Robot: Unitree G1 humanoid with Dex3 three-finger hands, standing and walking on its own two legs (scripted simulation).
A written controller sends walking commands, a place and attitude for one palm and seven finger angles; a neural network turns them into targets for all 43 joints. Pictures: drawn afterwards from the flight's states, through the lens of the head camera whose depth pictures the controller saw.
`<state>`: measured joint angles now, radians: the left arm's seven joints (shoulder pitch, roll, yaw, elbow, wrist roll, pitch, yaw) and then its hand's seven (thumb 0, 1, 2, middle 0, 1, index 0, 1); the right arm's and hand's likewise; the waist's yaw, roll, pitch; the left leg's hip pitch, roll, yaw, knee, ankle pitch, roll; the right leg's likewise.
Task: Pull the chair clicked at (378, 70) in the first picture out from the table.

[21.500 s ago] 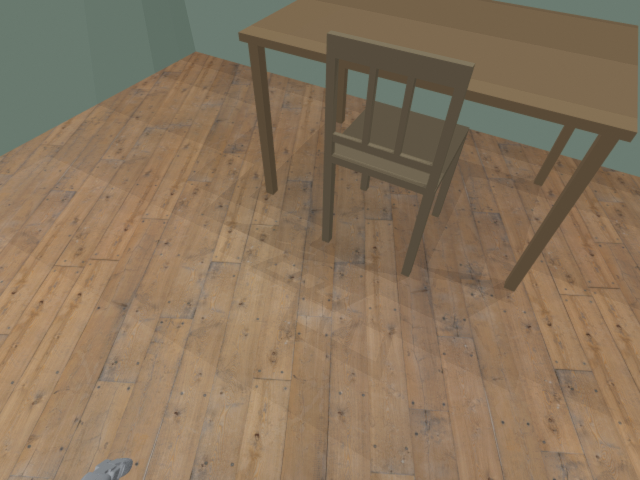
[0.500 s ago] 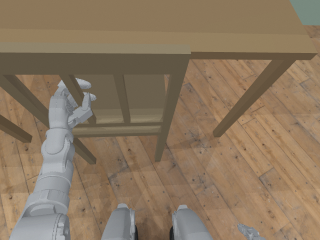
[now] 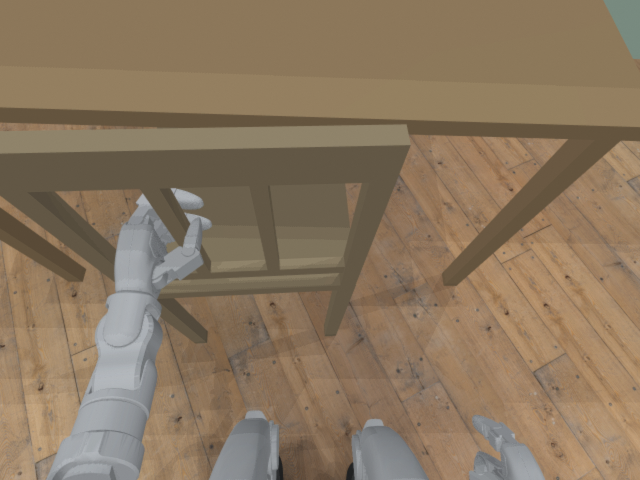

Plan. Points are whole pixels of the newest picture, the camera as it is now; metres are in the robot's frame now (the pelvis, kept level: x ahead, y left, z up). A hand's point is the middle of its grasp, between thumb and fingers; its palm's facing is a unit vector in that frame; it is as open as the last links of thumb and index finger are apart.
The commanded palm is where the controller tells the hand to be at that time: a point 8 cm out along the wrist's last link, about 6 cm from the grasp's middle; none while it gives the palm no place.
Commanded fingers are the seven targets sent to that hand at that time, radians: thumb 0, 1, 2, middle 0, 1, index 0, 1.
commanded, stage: step backward, pulling the chair out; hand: left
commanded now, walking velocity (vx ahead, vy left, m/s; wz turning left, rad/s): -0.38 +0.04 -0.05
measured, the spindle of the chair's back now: (183, 233) +0.42 +0.18 -0.01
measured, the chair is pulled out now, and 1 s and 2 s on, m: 0.03 0.13 0.23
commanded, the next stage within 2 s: none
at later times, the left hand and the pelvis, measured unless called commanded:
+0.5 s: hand (199, 255) +0.37 +0.14 +0.02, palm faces -0.03 -0.99 -0.14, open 5.1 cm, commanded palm +0.34 +0.19 +0.03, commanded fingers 0.00 0.90 0.90 -0.50 -1.45 -0.50 -1.45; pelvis +0.01 +0.02 +0.10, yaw -4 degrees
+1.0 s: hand (220, 325) +0.29 +0.11 +0.03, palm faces -0.02 -0.99 -0.16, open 5.1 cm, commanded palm +0.27 +0.16 +0.03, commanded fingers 0.00 0.90 0.90 -0.50 -1.45 -0.50 -1.45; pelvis -0.06 +0.00 +0.10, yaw -3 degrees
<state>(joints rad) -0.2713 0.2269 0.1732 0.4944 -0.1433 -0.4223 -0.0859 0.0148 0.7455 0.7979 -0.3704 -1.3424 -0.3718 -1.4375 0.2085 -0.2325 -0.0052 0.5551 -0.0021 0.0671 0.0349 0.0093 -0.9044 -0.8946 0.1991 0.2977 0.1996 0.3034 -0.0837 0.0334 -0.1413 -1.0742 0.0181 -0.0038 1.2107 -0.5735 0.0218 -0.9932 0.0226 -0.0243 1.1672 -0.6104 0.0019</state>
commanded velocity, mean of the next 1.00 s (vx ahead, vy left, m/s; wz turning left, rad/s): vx -0.38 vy -0.02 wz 0.03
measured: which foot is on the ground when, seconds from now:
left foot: down 0.00-1.00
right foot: down 0.00-1.00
